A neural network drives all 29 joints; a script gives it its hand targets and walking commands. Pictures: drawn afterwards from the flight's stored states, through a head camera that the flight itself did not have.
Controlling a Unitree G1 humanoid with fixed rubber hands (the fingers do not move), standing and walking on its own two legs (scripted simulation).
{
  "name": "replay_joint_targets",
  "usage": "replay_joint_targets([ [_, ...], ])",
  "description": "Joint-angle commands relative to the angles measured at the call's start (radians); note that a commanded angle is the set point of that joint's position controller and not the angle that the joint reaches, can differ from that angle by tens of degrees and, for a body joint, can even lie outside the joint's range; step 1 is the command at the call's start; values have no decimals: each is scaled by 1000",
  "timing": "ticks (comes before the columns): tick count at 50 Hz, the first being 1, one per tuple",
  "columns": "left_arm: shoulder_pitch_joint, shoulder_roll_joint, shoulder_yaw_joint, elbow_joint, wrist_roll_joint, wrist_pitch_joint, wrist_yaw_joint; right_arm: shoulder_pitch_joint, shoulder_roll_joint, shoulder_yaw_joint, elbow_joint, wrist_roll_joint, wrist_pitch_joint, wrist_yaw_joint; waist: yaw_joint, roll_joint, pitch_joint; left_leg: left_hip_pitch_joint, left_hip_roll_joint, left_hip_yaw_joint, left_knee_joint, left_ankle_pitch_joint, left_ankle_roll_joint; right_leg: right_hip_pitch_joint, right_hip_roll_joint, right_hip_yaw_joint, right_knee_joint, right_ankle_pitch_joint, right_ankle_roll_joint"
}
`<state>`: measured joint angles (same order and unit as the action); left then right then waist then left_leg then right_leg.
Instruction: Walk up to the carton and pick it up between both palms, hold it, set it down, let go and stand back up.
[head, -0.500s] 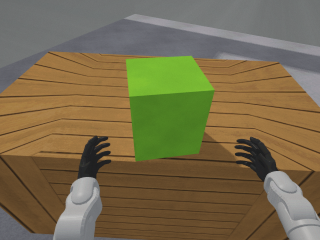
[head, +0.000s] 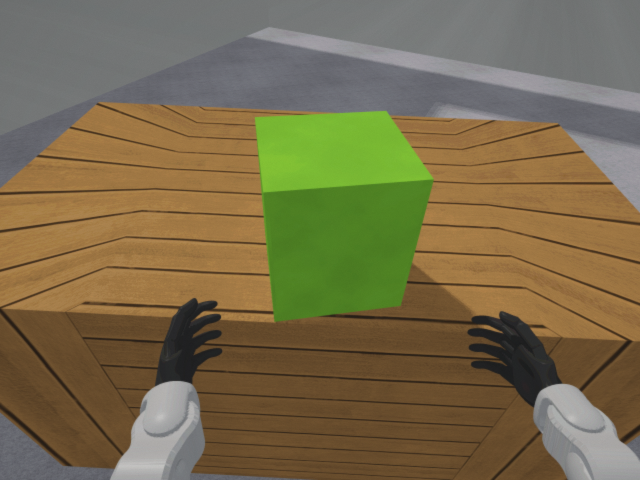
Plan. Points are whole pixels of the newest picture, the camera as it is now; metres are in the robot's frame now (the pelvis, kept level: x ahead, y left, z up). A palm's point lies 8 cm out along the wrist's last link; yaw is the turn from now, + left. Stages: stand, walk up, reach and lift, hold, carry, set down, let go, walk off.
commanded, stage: set down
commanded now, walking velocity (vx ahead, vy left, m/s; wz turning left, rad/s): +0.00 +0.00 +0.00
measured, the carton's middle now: (330, 215) +0.49 +0.06 +0.09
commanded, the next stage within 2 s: let go in 1.36 s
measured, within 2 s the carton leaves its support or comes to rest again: neither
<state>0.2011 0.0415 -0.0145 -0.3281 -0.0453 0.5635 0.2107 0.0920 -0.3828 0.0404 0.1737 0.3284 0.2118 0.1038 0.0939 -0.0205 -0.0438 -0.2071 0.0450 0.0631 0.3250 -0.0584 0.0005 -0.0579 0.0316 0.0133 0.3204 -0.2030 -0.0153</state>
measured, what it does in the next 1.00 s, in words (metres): stands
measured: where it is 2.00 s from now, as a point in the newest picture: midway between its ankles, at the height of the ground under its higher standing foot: outside the picture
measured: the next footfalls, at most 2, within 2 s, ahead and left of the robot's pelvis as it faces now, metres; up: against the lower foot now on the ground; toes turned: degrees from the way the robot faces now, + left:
none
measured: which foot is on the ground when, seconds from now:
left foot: down 0.00-1.00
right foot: down 0.00-1.00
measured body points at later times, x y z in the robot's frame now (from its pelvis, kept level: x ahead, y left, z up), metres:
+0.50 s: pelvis +0.02 +0.00 +0.00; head +0.02 +0.01 +0.45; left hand +0.21 +0.20 +0.03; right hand +0.27 -0.21 +0.01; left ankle +0.08 +0.12 -0.75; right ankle -0.01 -0.12 -0.75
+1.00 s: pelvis +0.02 +0.00 +0.00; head +0.04 +0.02 +0.45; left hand +0.19 +0.21 -0.03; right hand +0.25 -0.19 -0.03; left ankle +0.08 +0.12 -0.75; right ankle -0.01 -0.12 -0.75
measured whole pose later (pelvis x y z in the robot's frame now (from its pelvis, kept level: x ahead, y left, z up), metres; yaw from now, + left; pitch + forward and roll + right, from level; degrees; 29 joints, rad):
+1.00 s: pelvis +0.02 +0.00 +0.00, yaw +0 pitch -2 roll +0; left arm 0.36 0.06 -0.01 0.01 0.00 0.23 0.08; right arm 0.24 -0.23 0.04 0.29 0.16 0.03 0.07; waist 0.09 -0.03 0.06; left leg -0.21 0.02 0.06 0.33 -0.09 0.00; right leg -0.05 0.01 0.01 0.32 -0.24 -0.01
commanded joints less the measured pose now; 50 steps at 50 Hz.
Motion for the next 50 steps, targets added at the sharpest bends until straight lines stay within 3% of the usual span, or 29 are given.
replay_joint_targets([
  [1, -64, 4, -66, -151, 6, -47, -20, -34, -129, -165, -239, -25, -14, 6, -128, -52, 29, 405, -13, -61, -75, -138, -11, -313, -41, 27, -148, -147, -20],
  [5, -16, 24, -49, -148, 8, -63, -33, -3, -123, -163, -255, -34, -30, 2, -117, -65, 14, 407, -21, -52, -65, -86, -10, -292, -38, 23, -145, -105, -15],
  [9, 14, 14, -58, -92, 26, -73, -40, 22, -113, -171, -201, -56, -39, 8, -123, -39, 17, 428, -17, -58, -56, -66, -21, -296, -33, 16, -145, -80, -24],
  [13, 47, 26, -68, -60, 32, -93, -50, 61, -115, -176, -168, -79, -49, 13, -125, -59, 30, 429, -15, -61, -52, -72, -25, -290, -29, 10, -146, -82, -17],
  [17, 93, 22, -56, -22, 41, -114, -63, 92, -114, -171, -134, -95, -68, 14, -124, -39, 6, 445, -21, -58, -25, 25, -34, -282, -22, 1, -138, -7, -22],
  [18, 114, 37, -56, 0, 39, -127, -74, 125, -103, -167, -131, -104, -74, 11, -121, -57, 17, 444, -25, -52, -23, 35, -33, -272, -22, 4, -146, 9, -17],
  [19, 111, 33, -56, -11, 42, -136, -75, 118, -100, -166, -136, -104, -82, 11, -121, -35, 5, 445, -26, -51, -16, 45, -36, -277, -22, 3, -145, 15, -21],
  [20, 138, 46, -43, 39, 42, -144, -86, 144, -96, -161, -130, -110, -89, 7, -119, -60, 22, 434, -30, -47, -16, 63, -33, -264, -19, 3, -146, 32, -15],
  [23, 135, 69, -32, -8, 43, -191, -87, 150, -88, -158, -154, -112, -123, 5, -115, -53, -11, 432, -35, -48, -1, 118, -35, -251, -12, -5, -133, 86, -13],
  [24, 144, 74, -22, 57, 55, -192, -96, 156, -72, -147, -111, -122, -125, 1, -110, -48, 18, 420, -41, -44, 2, 97, -34, -257, -18, 1, -140, 72, -11],
  [28, 161, 108, 3, 60, 43, -250, -106, 188, -54, -125, -138, -125, -169, -14, -107, -58, -9, 418, -53, -31, 10, 141, -29, -242, -21, 5, -137, 138, 4],
  [31, 152, 121, 16, 195, 54, -263, -125, 180, -22, -103, -63, -164, -173, -26, -106, -81, 44, 396, -62, -22, 6, 97, -19, -262, -30, 10, -150, 97, 10],
  [32, 150, 136, 24, 160, 45, -275, -124, 180, -21, -100, -92, -157, -181, -31, -99, -69, 23, 402, -61, -20, 8, 106, -20, -259, -32, 9, -145, 111, 11],
  [34, 147, 146, 34, 208, 54, -289, -130, 182, -8, -95, -34, -171, -184, -34, -97, -56, 55, 396, -65, -15, 4, 96, -22, -266, -33, 4, -152, 94, 13],
  [35, 135, 154, 37, 150, 46, -305, -124, 175, -12, -99, -63, -164, -195, -34, -99, -50, 21, 404, -61, -18, 7, 113, -24, -259, -30, 0, -146, 101, 13],
  [40, 106, 169, 47, 310, 60, -333, -140, 149, 31, -92, 62, -222, -197, -48, -105, -63, 60, 390, -57, -13, 5, 55, -17, -279, -41, 5, -155, 26, 15],
  [43, 95, 179, 44, 361, 66, -341, -140, 133, 52, -88, 129, -243, -196, -48, -103, -32, 90, 385, -53, -13, 1, 26, -24, -303, -44, 3, -156, -30, 8],
  [46, 75, 190, 24, 274, 38, -384, -125, 115, 51, -104, 77, -239, -235, -51, -100, -37, 14, 401, -46, -19, 17, 70, -27, -292, -35, -10, -135, 7, 7],
  [50, 55, 190, 13, 320, 35, -406, -119, 96, 47, -128, 123, -253, -271, -51, -105, -39, -7, 397, -34, -29, 23, 53, -29, -314, -31, -18, -125, -14, 1],
])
